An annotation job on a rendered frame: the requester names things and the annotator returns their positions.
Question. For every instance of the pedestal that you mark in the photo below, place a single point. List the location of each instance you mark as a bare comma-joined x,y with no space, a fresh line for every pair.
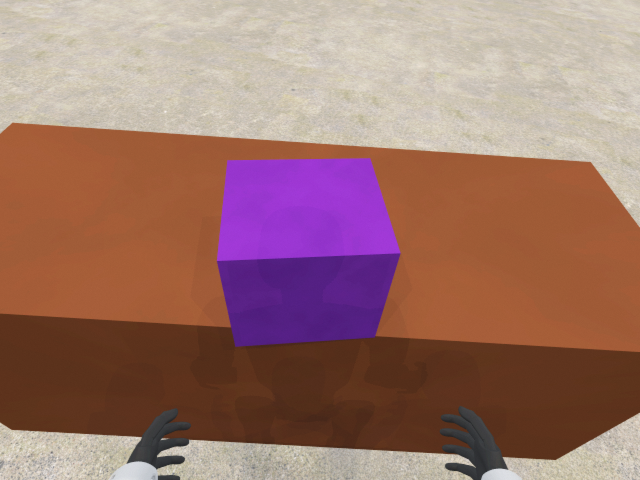
516,295

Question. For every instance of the left robot hand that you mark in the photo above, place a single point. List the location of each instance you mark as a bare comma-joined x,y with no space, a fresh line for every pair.
151,444

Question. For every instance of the right robot hand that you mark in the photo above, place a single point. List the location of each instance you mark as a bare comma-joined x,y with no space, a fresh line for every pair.
484,454

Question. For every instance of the carton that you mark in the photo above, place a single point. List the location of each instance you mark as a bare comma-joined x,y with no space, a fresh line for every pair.
306,250

